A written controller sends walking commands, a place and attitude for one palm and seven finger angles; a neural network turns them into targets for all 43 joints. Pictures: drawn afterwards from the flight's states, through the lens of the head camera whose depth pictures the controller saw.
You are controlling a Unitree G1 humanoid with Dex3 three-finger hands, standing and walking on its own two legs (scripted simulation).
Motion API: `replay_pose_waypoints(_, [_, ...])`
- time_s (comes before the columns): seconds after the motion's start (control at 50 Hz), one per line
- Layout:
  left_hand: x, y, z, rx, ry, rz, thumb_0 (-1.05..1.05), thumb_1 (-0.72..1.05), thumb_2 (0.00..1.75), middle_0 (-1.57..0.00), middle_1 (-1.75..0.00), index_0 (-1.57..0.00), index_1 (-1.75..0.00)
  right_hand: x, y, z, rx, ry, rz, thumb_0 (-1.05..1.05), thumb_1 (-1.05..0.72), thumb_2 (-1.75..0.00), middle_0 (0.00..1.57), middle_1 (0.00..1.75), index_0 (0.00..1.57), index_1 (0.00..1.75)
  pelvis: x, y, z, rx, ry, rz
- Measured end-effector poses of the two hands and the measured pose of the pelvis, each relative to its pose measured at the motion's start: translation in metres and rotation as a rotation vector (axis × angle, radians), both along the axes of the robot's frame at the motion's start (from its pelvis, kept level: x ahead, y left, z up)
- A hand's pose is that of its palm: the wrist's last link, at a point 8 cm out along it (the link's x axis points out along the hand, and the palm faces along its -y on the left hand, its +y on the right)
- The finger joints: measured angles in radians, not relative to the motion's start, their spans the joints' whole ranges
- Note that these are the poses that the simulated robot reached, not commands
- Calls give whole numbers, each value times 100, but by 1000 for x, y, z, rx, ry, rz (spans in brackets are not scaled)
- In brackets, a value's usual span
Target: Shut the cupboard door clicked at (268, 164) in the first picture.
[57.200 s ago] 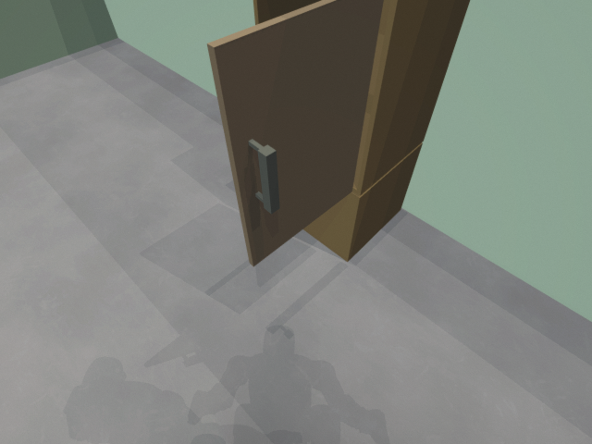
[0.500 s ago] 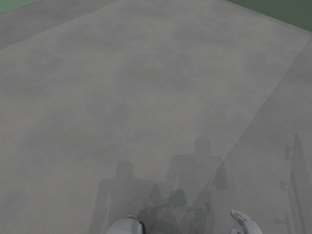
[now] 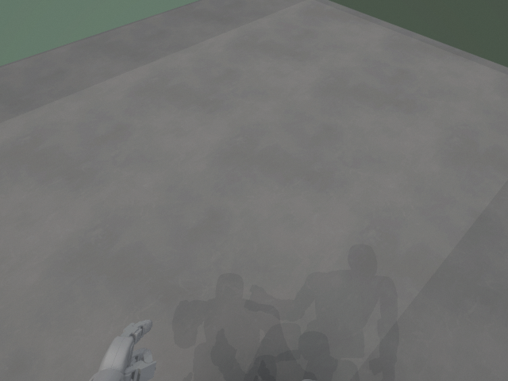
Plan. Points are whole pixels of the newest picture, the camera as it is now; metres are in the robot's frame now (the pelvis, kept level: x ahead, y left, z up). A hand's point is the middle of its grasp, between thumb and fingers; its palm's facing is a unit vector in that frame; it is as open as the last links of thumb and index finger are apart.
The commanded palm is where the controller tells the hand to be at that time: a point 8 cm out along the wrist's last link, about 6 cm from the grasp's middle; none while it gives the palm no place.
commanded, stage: walk to a spot facing it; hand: left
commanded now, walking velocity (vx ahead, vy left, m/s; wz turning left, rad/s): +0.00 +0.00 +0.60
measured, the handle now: out of the picture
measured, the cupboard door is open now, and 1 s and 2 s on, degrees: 29 29 29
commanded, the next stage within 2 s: turn to face it in 0.22 s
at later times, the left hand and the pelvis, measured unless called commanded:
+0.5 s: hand out of the picture +0.03 +0.23 -0.19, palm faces +0.32 -0.92 -0.24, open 7.4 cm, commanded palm none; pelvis +0.10 +0.04 -0.01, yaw +15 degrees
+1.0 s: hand (142, 363) +0.18 +0.21 -0.15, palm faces +0.02 -0.96 -0.27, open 7.4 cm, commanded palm none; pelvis +0.11 +0.00 +0.00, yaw -2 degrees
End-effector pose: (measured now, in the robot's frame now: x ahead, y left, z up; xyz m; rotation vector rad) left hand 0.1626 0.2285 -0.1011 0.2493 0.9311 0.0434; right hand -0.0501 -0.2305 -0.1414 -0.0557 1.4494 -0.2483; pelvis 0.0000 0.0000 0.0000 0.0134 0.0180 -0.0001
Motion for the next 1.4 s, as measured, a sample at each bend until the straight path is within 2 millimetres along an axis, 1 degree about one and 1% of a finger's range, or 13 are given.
replay_pose_waypoints(0.08, [-11,-8,0,-14,36,102,0,91,89,-20,-30,-20,-30,51,-22,5,-14,9,86,1,-90,-90,20,30,20,30,24,-9,7,-3,-11,82])
replay_pose_waypoints(0.22, [-72,4,-14,-20,210,322,-1,94,89,-20,-30,-20,-30,184,-27,20,-37,-120,277,1,-91,-90,20,30,20,30,59,-11,14,-7,-6,199])
replay_pose_waypoints(0.38, [-142,35,-45,-48,405,483,-1,92,89,-20,-30,-20,-30,332,33,30,-69,-335,523,1,-91,-90,20,30,20,30,92,19,-5,-34,-22,278])
replay_pose_waypoints(0.42, [-152,43,-54,-51,445,504,0,92,89,-20,-30,-20,-30,356,51,32,-80,-401,560,1,-91,-90,20,30,20,30,97,28,-12,-34,-27,283])
replay_pose_waypoints(0.48, [-154,49,-55,-51,476,520,0,92,89,-20,-30,-19,-30,372,74,40,-80,-453,582,0,-91,-90,20,30,20,30,101,35,-8,-29,-42,263])
replay_pose_waypoints(0.6, [-133,47,-43,-93,468,479,0,91,89,-20,-30,-19,-30,362,102,46,-23,-458,530,0,-90,-90,20,30,20,30,106,44,6,-36,-49,208])
replay_pose_waypoints(0.7, [-106,43,-35,-101,449,422,0,91,89,-20,-30,-19,-30,328,93,36,9,-391,424,0,-90,-90,20,30,21,30,108,42,10,-42,-43,151])
replay_pose_waypoints(0.76, [-84,41,-32,-87,430,374,0,91,89,-20,-30,-19,-30,299,73,27,5,-333,339,0,-90,-90,20,30,21,30,110,37,10,-38,-38,113])
replay_pose_waypoints(0.92, [-12,31,-28,17,316,217,0,91,89,-20,-30,-19,-30,221,-15,-4,-65,-183,127,0,-91,-90,20,30,21,30,113,9,-6,-6,-20,5])
replay_pose_waypoints(1.02, [18,22,-15,50,282,148,0,91,89,-20,-30,-19,-30,190,-43,5,-105,-102,57,0,-91,-90,20,30,20,30,115,2,4,-9,-10,-47])
replay_pose_waypoints(1.16, [62,16,-10,48,260,34,0,91,89,-20,-30,-20,-30,182,-41,22,-124,-131,-12,1,-91,-90,20,30,20,30,123,2,12,1,6,-122])
replay_pose_waypoints(1.32, [102,33,-28,26,250,-49,0,91,89,-20,-30,-20,-30,206,-5,25,-146,-236,-60,1,-90,-90,20,30,20,30,135,30,3,-19,14,-223])
replay_pose_waypoints(1.4, [121,41,-32,28,265,-103,0,91,89,-20,-30,-20,-30,203,14,31,-150,-259,-73,1,-90,-90,20,30,20,30,136,39,4,-21,6,-276])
